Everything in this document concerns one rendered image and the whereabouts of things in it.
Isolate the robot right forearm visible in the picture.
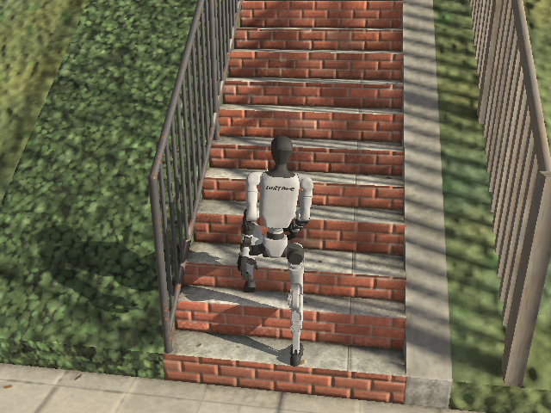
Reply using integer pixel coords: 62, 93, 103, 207
291, 214, 311, 232

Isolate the left robot hand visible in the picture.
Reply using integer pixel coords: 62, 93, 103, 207
237, 255, 258, 282

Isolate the right robot foot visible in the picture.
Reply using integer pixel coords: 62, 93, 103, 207
290, 343, 304, 367

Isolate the robot left upper arm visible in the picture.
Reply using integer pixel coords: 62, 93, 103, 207
245, 172, 263, 221

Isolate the right robot hand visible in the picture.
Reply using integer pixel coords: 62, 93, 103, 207
282, 224, 298, 240

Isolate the robot right upper arm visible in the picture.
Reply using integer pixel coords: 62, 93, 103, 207
296, 174, 313, 221

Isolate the robot left forearm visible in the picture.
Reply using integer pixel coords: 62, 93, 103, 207
239, 209, 255, 257

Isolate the left robot thigh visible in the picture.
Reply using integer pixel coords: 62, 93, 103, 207
249, 222, 263, 256

